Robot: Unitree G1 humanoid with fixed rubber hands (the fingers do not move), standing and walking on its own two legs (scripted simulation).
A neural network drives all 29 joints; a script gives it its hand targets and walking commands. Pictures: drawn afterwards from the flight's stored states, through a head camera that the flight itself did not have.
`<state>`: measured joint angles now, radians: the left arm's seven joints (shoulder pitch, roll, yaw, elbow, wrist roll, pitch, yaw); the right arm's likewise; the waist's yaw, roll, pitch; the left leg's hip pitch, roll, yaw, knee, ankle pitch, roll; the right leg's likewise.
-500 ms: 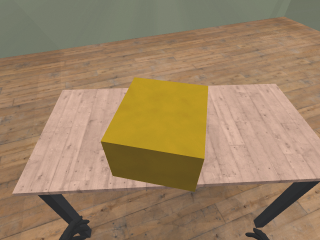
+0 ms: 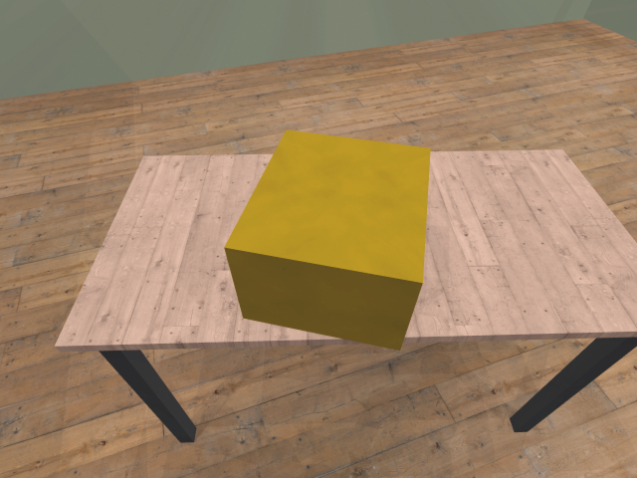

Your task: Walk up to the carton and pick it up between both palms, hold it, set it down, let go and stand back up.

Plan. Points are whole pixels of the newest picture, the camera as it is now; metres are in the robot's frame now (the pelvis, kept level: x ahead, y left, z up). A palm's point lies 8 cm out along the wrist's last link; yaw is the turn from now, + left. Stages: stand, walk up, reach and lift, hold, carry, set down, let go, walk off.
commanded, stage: stand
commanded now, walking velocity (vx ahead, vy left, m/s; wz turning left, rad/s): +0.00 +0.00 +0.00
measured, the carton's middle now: (338, 231) +0.52 -0.01 -0.02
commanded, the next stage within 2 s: none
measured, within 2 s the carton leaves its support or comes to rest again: neither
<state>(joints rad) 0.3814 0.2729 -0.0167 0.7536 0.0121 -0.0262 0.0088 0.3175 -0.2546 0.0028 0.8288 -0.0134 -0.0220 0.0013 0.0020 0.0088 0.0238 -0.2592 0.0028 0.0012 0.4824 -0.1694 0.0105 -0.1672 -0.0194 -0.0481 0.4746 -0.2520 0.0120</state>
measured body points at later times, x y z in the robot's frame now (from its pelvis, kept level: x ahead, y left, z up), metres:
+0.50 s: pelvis -0.01 -0.01 +0.00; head -0.01 -0.01 +0.45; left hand +0.01 +0.26 -0.13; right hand +0.04 -0.26 -0.14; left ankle +0.06 +0.11 -0.74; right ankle +0.01 -0.13 -0.74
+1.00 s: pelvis +0.02 -0.02 +0.00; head +0.01 -0.02 +0.45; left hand +0.05 +0.24 -0.13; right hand +0.06 -0.27 -0.14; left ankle +0.06 +0.11 -0.74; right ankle +0.01 -0.13 -0.74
